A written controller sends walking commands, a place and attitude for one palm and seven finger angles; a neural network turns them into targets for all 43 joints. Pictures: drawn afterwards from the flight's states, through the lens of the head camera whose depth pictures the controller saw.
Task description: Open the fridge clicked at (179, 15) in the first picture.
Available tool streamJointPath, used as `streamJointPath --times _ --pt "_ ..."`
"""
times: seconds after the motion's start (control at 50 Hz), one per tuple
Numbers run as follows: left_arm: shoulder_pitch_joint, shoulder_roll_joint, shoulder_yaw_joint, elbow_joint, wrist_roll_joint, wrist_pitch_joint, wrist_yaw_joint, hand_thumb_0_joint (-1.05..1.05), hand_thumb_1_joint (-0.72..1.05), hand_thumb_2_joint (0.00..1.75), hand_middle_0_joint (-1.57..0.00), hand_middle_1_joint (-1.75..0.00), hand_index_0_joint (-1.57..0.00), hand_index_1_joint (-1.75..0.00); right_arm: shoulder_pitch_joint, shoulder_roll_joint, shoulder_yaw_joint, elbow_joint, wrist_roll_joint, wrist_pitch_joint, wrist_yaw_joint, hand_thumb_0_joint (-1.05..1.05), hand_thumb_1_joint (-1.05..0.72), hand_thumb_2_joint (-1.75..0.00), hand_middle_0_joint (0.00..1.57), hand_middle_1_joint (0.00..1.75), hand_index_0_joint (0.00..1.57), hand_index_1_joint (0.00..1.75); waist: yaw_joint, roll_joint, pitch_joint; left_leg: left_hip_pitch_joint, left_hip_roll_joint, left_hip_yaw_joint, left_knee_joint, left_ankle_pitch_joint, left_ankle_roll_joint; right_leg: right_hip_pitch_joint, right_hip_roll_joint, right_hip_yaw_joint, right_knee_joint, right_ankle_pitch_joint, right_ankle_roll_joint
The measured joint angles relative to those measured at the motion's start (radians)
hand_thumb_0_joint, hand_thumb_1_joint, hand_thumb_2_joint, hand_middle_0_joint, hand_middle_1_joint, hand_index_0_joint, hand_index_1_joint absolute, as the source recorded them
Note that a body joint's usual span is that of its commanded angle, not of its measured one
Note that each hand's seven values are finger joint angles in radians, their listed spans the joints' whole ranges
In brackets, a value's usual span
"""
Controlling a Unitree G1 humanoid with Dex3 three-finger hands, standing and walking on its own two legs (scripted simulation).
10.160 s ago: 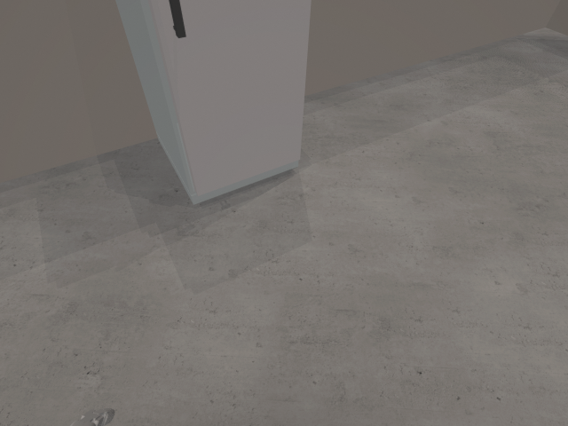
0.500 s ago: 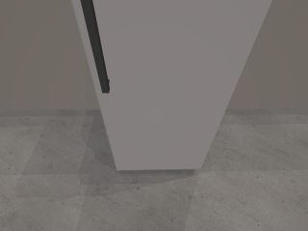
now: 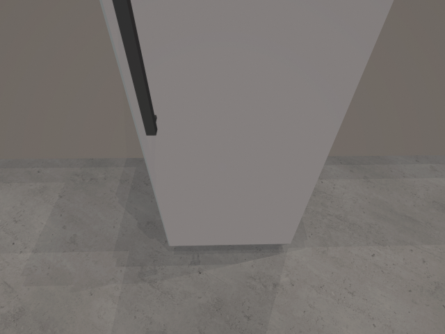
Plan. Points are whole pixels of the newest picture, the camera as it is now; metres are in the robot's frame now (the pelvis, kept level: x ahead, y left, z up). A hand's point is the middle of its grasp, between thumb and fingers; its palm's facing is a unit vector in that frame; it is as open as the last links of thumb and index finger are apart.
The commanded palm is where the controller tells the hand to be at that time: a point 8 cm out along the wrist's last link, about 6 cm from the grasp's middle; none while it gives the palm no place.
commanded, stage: look again from close up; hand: left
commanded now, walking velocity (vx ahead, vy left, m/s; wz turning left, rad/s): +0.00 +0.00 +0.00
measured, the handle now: (136, 50) +0.58 +0.21 +0.24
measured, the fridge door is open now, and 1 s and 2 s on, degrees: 0 0 0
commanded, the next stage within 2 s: shuffle to correct the standing spot in 0.82 s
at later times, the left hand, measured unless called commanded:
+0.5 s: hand out of the picture +0.00 +0.15 -0.18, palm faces +0.04 -0.98 -0.18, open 7.4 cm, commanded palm none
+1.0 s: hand out of the picture +0.02 +0.17 -0.18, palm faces +0.03 -0.98 -0.19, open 7.4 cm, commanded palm none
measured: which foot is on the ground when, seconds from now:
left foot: down 0.00-1.00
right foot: down 0.00-1.00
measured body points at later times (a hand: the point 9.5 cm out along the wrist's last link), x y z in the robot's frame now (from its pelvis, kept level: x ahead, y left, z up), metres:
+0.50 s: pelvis +0.01 +0.00 +0.00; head +0.01 -0.01 +0.45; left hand +0.00 +0.21 -0.16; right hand -0.01 -0.22 -0.16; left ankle -0.01 +0.11 -0.74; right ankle +0.05 -0.14 -0.74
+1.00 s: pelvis +0.02 +0.00 +0.00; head +0.03 +0.00 +0.45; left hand +0.02 +0.22 -0.16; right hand +0.02 -0.23 -0.16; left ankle -0.01 +0.11 -0.74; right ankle +0.05 -0.14 -0.74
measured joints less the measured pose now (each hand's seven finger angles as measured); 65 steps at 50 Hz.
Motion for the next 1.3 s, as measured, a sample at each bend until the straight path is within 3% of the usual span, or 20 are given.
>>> streamJointPath --times 0.98,1.16,1.24,1.3 --pt "-0.051 0.032 0.001 0.006 -0.001 -0.007 -0.008 0.00 0.91 0.90 -0.20 -0.30 -0.20 -0.30 -0.039 -0.025 0.004 0.012 -0.003 -0.008 -0.003 0.00 -0.90 -0.90 0.20 0.30 0.20 0.30 -0.001 -0.004 0.007 0.030 0.013 -0.005 -0.020 -0.021 -0.010 0.026 0.013 -0.007 -0.010 -0.028 -0.007" --pt "-0.012 0.027 0.025 -0.026 0.006 0.008 -0.020 0.00 0.91 0.90 -0.20 -0.30 -0.20 -0.30 0.015 -0.028 -0.002 -0.008 -0.014 0.018 0.008 0.00 -0.90 -0.90 0.20 0.30 0.20 0.30 0.009 0.007 -0.026 -0.039 0.019 -0.032 0.127 -0.127 0.008 -0.005 0.007 -0.037 0.086 -0.117 -0.004" --pt "0.017 0.028 0.040 -0.029 0.005 0.005 -0.020 0.00 0.91 0.90 -0.20 -0.30 -0.20 -0.30 0.033 -0.024 -0.004 -0.011 -0.014 0.012 0.011 0.00 -0.90 -0.90 0.20 0.30 0.19 0.30 0.014 -0.013 -0.023 -0.060 0.016 -0.007 0.175 -0.148 0.020 -0.002 -0.014 -0.052 0.125 -0.162 0.006" --pt "0.039 0.031 0.041 -0.005 0.009 0.025 -0.021 0.00 0.91 0.90 -0.20 -0.30 -0.20 -0.30 0.056 -0.015 -0.004 -0.019 -0.017 -0.026 0.003 0.00 -0.90 -0.90 0.20 0.30 0.19 0.30 0.004 -0.036 -0.035 -0.016 -0.003 0.018 0.137 -0.172 0.039 -0.063 -0.017 -0.024 0.317 -0.286 -0.027"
